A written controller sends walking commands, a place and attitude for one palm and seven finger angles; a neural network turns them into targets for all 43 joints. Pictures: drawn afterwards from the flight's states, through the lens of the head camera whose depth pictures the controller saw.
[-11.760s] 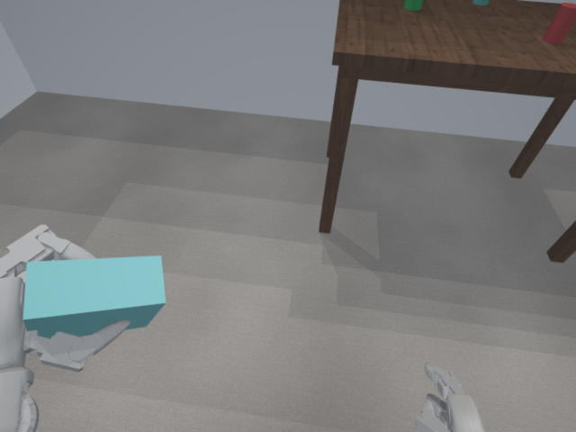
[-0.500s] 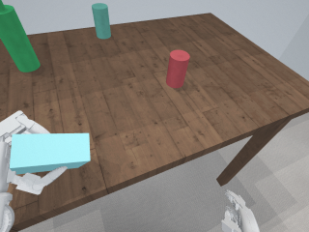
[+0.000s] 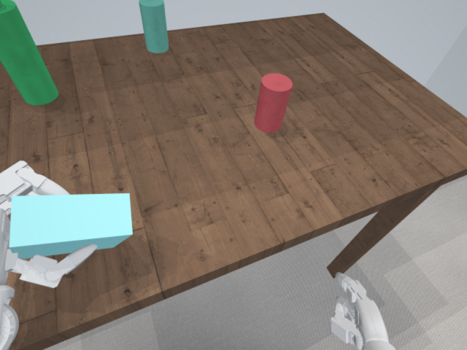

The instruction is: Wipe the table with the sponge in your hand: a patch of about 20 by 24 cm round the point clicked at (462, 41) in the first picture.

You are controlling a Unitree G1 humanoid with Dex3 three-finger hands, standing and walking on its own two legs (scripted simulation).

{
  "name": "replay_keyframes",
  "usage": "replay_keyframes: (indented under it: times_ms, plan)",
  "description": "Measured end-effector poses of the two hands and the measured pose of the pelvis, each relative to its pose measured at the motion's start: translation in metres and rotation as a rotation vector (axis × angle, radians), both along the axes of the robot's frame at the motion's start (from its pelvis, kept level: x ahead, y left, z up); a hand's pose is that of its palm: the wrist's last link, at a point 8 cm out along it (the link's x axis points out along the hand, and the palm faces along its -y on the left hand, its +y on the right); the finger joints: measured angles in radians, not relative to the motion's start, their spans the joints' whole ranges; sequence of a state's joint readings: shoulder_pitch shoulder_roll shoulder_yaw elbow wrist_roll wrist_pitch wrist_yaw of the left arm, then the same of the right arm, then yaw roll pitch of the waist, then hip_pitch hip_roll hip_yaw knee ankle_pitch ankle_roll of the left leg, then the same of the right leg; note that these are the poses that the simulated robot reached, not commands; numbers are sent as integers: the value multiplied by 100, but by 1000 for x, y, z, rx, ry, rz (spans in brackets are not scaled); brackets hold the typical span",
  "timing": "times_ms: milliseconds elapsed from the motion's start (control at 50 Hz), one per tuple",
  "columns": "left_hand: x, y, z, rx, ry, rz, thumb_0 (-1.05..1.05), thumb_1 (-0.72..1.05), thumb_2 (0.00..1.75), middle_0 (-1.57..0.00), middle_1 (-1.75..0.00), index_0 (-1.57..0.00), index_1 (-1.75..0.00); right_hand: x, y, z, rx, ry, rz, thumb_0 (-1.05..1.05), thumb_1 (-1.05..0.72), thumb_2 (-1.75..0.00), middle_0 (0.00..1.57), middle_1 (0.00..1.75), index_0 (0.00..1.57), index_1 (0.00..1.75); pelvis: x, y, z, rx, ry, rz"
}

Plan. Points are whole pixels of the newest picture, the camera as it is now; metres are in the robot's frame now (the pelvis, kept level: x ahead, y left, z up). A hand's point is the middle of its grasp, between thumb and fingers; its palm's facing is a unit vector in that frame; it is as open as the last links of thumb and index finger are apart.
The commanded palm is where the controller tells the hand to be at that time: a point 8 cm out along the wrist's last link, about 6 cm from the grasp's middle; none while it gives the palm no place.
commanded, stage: come to a stop and stand still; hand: left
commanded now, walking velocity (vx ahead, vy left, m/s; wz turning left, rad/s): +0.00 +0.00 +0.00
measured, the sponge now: (88, 225) +0.23 +0.22 +0.14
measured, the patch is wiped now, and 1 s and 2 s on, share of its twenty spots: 0.00 0.00 0.00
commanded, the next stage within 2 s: look again from close up in 0.04 s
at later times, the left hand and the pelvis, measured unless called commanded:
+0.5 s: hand (49, 227) +0.22 +0.25 +0.16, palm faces +0.38 -0.84 -0.38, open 9.4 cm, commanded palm +0.16 +0.28 +0.17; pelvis +0.00 +0.00 +0.00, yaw +0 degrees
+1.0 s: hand (76, 240) +0.21 +0.21 +0.16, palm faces +0.36 -0.84 -0.40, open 9.4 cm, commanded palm +0.15 +0.25 +0.17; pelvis -0.01 -0.03 +0.00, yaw +0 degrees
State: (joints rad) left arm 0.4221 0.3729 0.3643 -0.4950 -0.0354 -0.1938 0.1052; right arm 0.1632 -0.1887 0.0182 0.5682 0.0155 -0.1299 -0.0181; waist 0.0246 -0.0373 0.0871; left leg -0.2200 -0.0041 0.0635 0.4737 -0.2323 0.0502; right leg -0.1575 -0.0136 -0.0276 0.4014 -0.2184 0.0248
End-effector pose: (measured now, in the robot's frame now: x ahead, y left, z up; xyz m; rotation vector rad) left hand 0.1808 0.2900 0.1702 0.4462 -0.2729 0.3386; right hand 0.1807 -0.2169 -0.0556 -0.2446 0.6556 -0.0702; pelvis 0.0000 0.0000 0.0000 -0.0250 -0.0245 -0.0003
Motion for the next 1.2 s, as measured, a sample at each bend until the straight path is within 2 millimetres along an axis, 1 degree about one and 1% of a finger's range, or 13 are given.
replay_keyframes:
  times_ms: [180,360,660,740,820,960,1060,1200]
  plan:
    - [-5,1,-1,-16,1,19,-1,-43,102,-79,-137,-80,-137,-3,2,-4,2,20,2,1,-91,-90,20,30,21,30,-2,1,0,-1,-5,6]
    - [-3,1,-1,-11,3,19,-1,-43,102,-79,-137,-80,-137,-7,2,-6,4,32,-7,1,-91,-90,20,30,21,30,-2,2,0,-1,-3,8]
    - [-4,0,0,-10,11,22,-1,-43,103,-79,-138,-80,-137,-8,-2,-6,8,38,-25,1,-91,-90,20,30,20,30,-2,-1,0,3,-6,3]
    - [-3,-3,0,-12,10,23,-1,-43,103,-79,-138,-80,-137,-8,-3,-6,20,32,-22,1,-91,-90,20,30,20,30,-4,-5,0,6,-7,3]
    - [-4,-12,1,-6,16,13,-1,-43,103,-79,-138,-80,-137,-9,-6,-6,37,27,-15,1,-91,-90,20,30,20,30,-8,-12,0,5,-5,3]
    - [-12,-32,3,14,36,-7,-1,-43,103,-79,-138,-80,-137,-14,-22,-10,47,37,-17,1,-91,-90,21,30,21,30,-12,-29,-1,-4,3,2]
    - [-16,-44,3,12,43,-4,-1,-43,103,-79,-138,-80,-137,-19,-41,-13,29,46,-35,1,-91,-90,21,30,21,30,-15,-41,-2,-4,7,-1]
    - [-16,-61,3,6,48,-13,-1,-43,103,-79,-138,-80,-137,-28,-67,-15,5,51,-70,1,-91,-90,20,30,20,30,-18,-55,-4,0,13,0]
